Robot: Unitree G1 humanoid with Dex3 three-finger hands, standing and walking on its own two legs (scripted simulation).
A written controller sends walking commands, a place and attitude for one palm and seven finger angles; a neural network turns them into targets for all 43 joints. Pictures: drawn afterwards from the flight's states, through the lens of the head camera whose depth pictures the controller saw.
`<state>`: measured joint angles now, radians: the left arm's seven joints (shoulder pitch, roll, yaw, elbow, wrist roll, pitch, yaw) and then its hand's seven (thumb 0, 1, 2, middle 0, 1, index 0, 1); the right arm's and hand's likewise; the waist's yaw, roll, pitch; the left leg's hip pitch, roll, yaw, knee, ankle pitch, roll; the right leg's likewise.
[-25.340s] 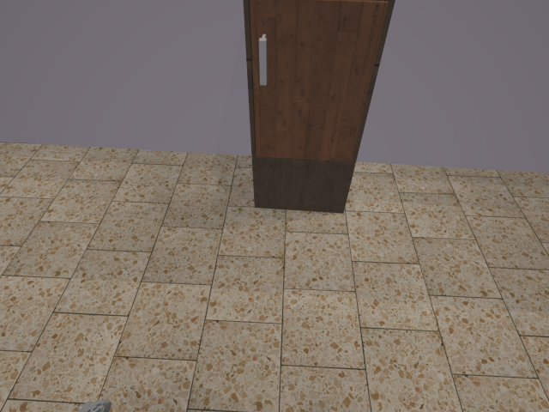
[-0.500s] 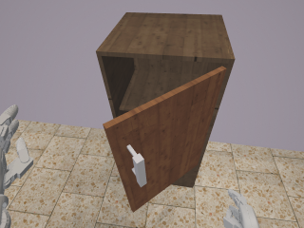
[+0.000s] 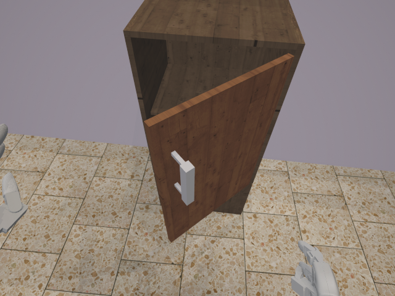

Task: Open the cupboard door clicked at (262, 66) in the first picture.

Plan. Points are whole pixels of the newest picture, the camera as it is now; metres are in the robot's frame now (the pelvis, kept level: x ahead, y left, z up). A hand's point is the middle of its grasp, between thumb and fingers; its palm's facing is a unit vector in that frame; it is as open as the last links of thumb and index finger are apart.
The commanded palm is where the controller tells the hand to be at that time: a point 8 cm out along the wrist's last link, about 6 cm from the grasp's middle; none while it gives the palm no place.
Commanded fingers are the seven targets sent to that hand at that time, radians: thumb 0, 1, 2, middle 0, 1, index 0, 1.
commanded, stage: step back with the hand held close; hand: left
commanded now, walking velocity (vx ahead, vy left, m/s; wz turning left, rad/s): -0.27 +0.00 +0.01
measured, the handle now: (182, 178) +0.36 +0.07 +0.01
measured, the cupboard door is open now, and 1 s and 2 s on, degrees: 44 44 44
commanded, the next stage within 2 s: stop stepping back and stand still in 0.54 s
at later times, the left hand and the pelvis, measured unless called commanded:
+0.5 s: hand out of the picture +0.14 +0.26 +0.17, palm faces +0.43 -0.76 -0.49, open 7.4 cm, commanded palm +0.07 +0.29 +0.18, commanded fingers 0.00 0.90 0.90 -0.20 -0.30 -0.20 -0.30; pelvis -0.07 -0.01 +0.00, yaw -1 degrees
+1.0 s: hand out of the picture +0.04 +0.28 +0.16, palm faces +0.50 -0.77 -0.39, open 7.4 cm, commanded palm -0.02 +0.31 +0.18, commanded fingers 0.00 0.90 0.90 -0.20 -0.30 -0.20 -0.30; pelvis -0.15 +0.00 +0.00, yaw +2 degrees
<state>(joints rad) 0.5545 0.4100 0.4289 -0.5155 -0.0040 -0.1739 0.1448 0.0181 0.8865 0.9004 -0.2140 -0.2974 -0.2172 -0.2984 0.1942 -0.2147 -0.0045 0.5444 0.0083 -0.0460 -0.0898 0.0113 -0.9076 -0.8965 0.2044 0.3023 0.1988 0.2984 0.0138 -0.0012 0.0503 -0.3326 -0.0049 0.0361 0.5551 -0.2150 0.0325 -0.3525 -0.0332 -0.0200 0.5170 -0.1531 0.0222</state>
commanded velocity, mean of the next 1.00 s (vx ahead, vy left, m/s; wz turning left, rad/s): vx -0.16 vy -0.01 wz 0.00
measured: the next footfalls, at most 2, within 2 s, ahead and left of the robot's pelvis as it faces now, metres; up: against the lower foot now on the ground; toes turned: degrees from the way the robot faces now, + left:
right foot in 0.46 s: -0.14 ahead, -0.10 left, +0.00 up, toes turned +3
left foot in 0.96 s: -0.09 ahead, +0.11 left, +0.00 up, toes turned +1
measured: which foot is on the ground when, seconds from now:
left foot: down 0.00-0.82, up 0.84-0.94, down 0.96-1.00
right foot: down 0.00-0.24, up 0.26-0.44, down 0.46-1.00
